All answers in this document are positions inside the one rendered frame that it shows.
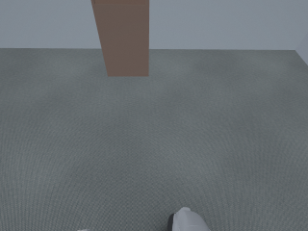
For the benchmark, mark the right robot thigh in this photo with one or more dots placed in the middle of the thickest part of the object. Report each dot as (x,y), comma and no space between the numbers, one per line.
(186,220)

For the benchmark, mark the cabinet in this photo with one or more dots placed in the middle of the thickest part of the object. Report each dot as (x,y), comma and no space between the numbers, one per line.
(123,31)

